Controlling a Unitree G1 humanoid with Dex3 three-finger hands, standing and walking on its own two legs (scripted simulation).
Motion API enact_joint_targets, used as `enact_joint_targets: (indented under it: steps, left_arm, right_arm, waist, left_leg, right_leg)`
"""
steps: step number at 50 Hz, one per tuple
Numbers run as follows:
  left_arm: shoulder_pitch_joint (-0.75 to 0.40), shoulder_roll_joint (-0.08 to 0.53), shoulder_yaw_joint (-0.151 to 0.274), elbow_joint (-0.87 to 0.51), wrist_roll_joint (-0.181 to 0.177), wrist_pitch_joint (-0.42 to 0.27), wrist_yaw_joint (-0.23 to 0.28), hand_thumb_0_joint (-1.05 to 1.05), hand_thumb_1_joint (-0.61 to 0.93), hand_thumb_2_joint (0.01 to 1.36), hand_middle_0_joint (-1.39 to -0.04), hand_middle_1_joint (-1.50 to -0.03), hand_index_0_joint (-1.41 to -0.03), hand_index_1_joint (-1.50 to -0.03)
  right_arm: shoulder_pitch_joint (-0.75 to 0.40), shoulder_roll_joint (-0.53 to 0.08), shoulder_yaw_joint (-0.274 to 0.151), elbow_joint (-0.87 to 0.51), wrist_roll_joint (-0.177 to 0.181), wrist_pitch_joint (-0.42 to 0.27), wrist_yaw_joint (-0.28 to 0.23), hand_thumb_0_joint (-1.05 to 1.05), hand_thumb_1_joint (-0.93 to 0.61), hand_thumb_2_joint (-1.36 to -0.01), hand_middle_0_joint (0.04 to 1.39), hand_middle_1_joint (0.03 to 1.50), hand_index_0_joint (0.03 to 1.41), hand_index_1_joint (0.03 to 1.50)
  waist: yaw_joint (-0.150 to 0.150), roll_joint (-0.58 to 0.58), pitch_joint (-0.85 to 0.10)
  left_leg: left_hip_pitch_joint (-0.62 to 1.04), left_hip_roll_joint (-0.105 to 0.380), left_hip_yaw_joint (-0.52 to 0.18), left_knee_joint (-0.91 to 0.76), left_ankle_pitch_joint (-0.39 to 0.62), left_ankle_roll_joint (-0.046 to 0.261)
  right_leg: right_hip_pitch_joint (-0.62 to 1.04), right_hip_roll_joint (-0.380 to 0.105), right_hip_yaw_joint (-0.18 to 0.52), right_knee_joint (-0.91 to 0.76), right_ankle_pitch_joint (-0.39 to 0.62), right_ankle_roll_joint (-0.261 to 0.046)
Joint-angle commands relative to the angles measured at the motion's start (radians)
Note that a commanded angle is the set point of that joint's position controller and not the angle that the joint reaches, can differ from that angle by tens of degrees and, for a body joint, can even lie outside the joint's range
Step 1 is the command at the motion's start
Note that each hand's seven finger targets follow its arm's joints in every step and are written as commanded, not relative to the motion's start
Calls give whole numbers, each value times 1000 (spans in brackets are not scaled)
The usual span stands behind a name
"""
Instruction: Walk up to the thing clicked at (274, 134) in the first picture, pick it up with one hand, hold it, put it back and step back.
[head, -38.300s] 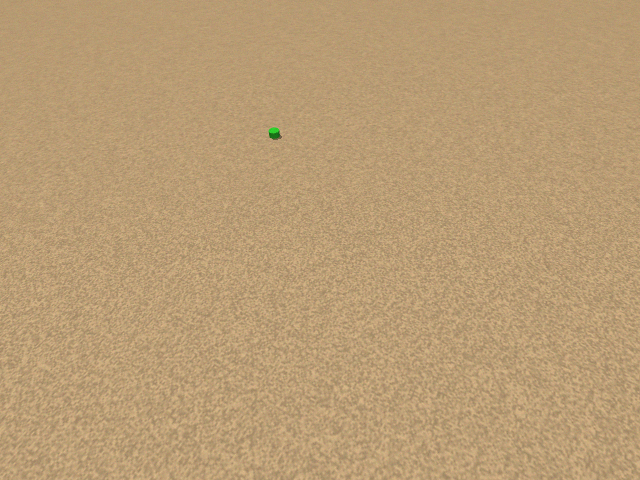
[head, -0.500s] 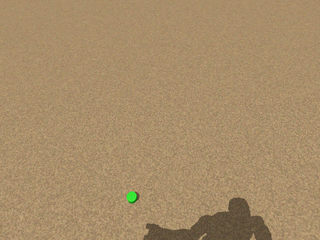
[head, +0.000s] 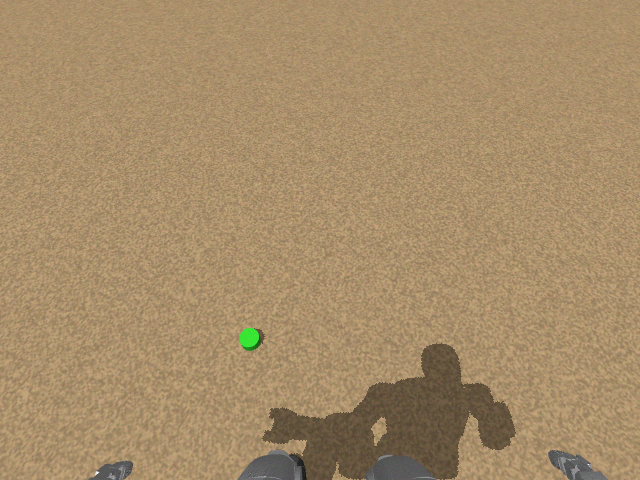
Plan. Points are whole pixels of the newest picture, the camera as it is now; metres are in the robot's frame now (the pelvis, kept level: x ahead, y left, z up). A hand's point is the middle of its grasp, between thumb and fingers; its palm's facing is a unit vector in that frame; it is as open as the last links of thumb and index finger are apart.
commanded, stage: step back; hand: left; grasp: from above
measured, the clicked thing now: (250, 339) +0.52 +0.25 -0.74
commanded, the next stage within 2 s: none
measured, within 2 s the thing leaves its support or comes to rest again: neither
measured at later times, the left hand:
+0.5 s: hand out of the picture -0.01 +0.25 -0.14, palm faces +0.05 -0.92 -0.39, open 7.4 cm
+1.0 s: hand out of the picture -0.25 +0.21 -0.13, palm faces -0.01 -0.91 -0.42, open 7.4 cm
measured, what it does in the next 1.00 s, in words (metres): walks backwards: right foot, then left foot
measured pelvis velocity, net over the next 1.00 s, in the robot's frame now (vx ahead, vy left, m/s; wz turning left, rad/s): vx -0.31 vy -0.06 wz -0.02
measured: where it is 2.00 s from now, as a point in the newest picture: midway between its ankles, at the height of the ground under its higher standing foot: outside the picture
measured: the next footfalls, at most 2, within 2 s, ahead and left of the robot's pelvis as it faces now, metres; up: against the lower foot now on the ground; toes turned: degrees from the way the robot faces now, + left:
right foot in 0.08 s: -0.01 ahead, -0.13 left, +0.00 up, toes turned +2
left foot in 0.48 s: -0.12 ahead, +0.09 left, +0.00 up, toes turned +1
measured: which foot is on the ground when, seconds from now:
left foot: down 0.00-0.12, up 0.14-0.46, down 0.48-0.90, up 0.92-1.00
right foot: up 0.00-0.06, down 0.08-0.50, up 0.52-0.84, down 0.86-1.00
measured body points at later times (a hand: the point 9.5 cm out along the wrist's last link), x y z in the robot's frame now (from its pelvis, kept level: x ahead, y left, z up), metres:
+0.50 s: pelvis -0.14 -0.02 -0.01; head -0.07 -0.01 +0.43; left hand -0.02 +0.30 -0.12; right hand -0.05 -0.33 -0.13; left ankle -0.16 +0.09 -0.73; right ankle -0.05 -0.13 -0.73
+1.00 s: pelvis -0.31 -0.06 +0.00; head -0.26 -0.09 +0.45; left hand -0.25 +0.25 -0.10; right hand -0.18 -0.37 -0.13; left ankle -0.26 +0.09 -0.66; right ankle -0.30 -0.17 -0.73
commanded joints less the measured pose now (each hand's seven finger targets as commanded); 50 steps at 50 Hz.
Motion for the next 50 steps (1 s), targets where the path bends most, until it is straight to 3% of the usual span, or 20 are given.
enact_joint_targets:
  steps: [1, 4, 5, 6, 7, 12, 18, 21, 23, 25, 26, 27, 30, 37, 42, 43, 44, 45, 46, 50]
  left_arm:
    - [81, 165, 52, -64, 8, -40, 8, 0, 900, 900, -200, -300, -200, -300]
    - [195, 166, 66, -15, 16, -48, 5, 0, 900, 900, -200, -300, -200, -300]
    - [184, 217, 79, -31, 29, -52, 5, 0, 900, 900, -200, -300, -200, -300]
    - [136, 282, 96, -61, 29, -54, 1, 0, 900, 900, -200, -300, -200, -300]
    - [65, 367, 106, -106, 37, -53, 2, 0, 900, 900, -200, -300, -200, -300]
    - [-72, 208, 81, -155, 25, -60, 12, 0, 900, 900, -200, -300, -200, -300]
    - [81, 184, 74, -167, 28, -45, 24, 0, 900, 900, -200, -300, -200, -300]
    - [48, 211, 71, -183, 14, -32, 18, 0, 900, 900, -200, -300, -200, -300]
    - [13, 207, 60, -200, 5, -20, 11, 0, 900, 900, -200, -300, -200, -300]
    - [21, 150, 47, -210, -3, -18, 10, 0, 900, 900, -200, -300, -200, -300]
    - [-55, 189, 69, -216, 8, -18, 24, 0, 900, 900, -200, -300, -200, -300]
    - [-56, 210, 74, -199, 16, -19, 26, 0, 900, 900, -200, -300, -200, -300]
    - [56, 187, 71, -150, -7, -18, 13, 0, 900, 900, -200, -300, -200, -300]
    - [71, 159, 59, -154, 7, -38, 10, 0, 900, 900, -200, -300, -200, -300]
    - [206, 167, 68, -66, 16, -53, 4, 0, 900, 900, -200, -300, -200, -300]
    - [224, 189, 74, -60, 24, -55, 4, 0, 900, 900, -200, -300, -200, -300]
    - [210, 259, 92, -72, 41, -59, 2, 0, 900, 900, -200, -300, -200, -300]
    - [126, 368, 115, -114, 35, -51, -3, 0, 900, 900, -200, -300, -200, -300]
    - [36, 388, 116, -152, 34, -56, 5, 0, 900, 900, -200, -300, -200, -300]
    - [-70, 224, 85, -172, 35, -58, 13, 0, 900, 900, -200, -300, -200, -300]
  right_arm:
    - [29, -294, -75, -73, -1, -5, -18, 0, -900, -900, 200, 300, 200, 300]
    - [-20, -282, -66, -81, 14, 11, -10, 0, -900, -900, 200, 300, 200, 300]
    - [-24, -255, -59, -88, 21, 13, -6, 0, -900, -900, 200, 300, 200, 300]
    - [-23, -205, -44, -96, 25, 14, -6, 0, -900, -900, 200, 300, 200, 300]
    - [-49, -226, -61, -90, 18, 20, -23, 0, -900, -900, 200, 300, 200, 300]
    - [84, -216, -42, -15, 35, 12, -21, 0, -900, -900, 200, 300, 200, 300]
    - [54, -205, -30, -62, 23, -10, -26, 0, -900, -900, 200, 300, 200, 300]
    - [124, -208, -40, -40, 13, -14, -20, 0, -900, -900, 200, 300, 200, 300]
    - [176, -223, -55, -19, 2, -17, -15, 0, -900, -900, 200, 300, 200, 300]
    - [112, -355, -86, -48, -20, -15, -8, 0, -900, -900, 200, 300, 200, 300]
    - [96, -414, -95, -68, -18, -14, -4, 0, -900, -900, 200, 300, 200, 300]
    - [53, -383, -92, -69, -18, -21, -11, 0, -900, -900, 200, 300, 200, 300]
    - [-37, -272, -59, -96, -16, -23, -21, 0, -900, -900, 200, 300, 200, 300]
    - [56, -272, -71, -97, -4, -12, -20, 0, -900, -900, 200, 300, 200, 300]
    - [-4, -302, -74, -122, 7, 22, -8, 0, -900, -900, 200, 300, 200, 300]
    - [-21, -275, -65, -125, 16, 26, -6, 0, -900, -900, 200, 300, 200, 300]
    - [-21, -232, -55, -142, 22, 26, -5, 0, -900, -900, 200, 300, 200, 300]
    - [-52, -212, -57, -155, 24, 25, -20, 0, -900, -900, 200, 300, 200, 300]
    - [-42, -258, -77, -143, 19, 29, -28, 0, -900, -900, 200, 300, 200, 300]
    - [80, -221, -51, -68, 31, 17, -20, 0, -900, -900, 200, 300, 200, 300]
  waist:
    - [-6, 192, -301]
    - [50, 155, -320]
    - [48, 35, -296]
    - [39, -173, -224]
    - [80, -253, -170]
    - [-23, -108, -159]
    - [79, -139, -268]
    - [43, -182, -297]
    - [8, -109, -295]
    - [19, 222, -269]
    - [-46, 290, -235]
    - [-27, 231, -190]
    - [58, 131, -196]
    - [-11, 203, -258]
    - [39, 223, -313]
    - [51, 172, -305]
    - [46, -42, -262]
    - [86, -240, -209]
    - [68, -249, -128]
    - [-17, -108, -161]
  left_leg:
    - [288, 254, -270, -88, 367, 179]
    - [120, 201, -221, -24, 181, 91]
    - [-15, 130, -179, 57, 37, 34]
    - [-185, -47, -96, 224, -256, -32]
    - [-104, -100, -165, 475, -428, -54]
    - [-122, -162, -234, 615, -230, -67]
    - [-135, -62, -144, 228, -310, -77]
    - [18, -38, -86, -24, -194, -50]
    - [175, -20, -100, -184, 64, -26]
    - [272, 285, -502, -257, 239, 115]
    - [78, 407, -615, -294, 248, 257]
    - [6, 407, -616, -293, 236, 275]
    - [115, 226, -298, -208, 350, 161]
    - [337, 247, -271, -107, 419, 213]
    - [152, 192, -231, -32, 225, 122]
    - [57, 156, -224, 12, 99, 71]
    - [-142, 19, -188, 148, -126, 5]
    - [-143, -112, -154, 400, -376, -49]
    - [-70, -54, -244, 571, -388, -61]
    - [-117, -151, -226, 640, -230, -59]
  right_leg:
    - [15, -44, -71, -264, 43, -8]
    - [227, -44, -87, -550, 301, -54]
    - [246, -149, 91, -581, 308, -101]
    - [220, -316, 343, -663, 282, -184]
    - [-29, -485, 496, -724, 321, -344]
    - [81, -234, 79, -586, 626, -180]
    - [411, -304, 110, -477, 795, -239]
    - [340, -295, 102, -420, 769, -209]
    - [184, -248, 64, -380, 609, -139]
    - [-125, -8, -73, -144, 77, -47]
    - [-72, 19, 1, 65, -142, -28]
    - [-48, 6, 71, 200, -113, -31]
    - [-129, 47, 81, 283, 30, -44]
    - [-99, -21, -9, -74, -7, 22]
    - [210, -35, -130, -571, 268, -26]
    - [245, -66, -58, -585, 299, -50]
    - [253, -220, 213, -615, 247, -111]
    - [21, -445, 429, -708, 227, -281]
    - [-185, -516, 525, -762, 199, -335]
    - [22, -257, 57, -563, 563, -186]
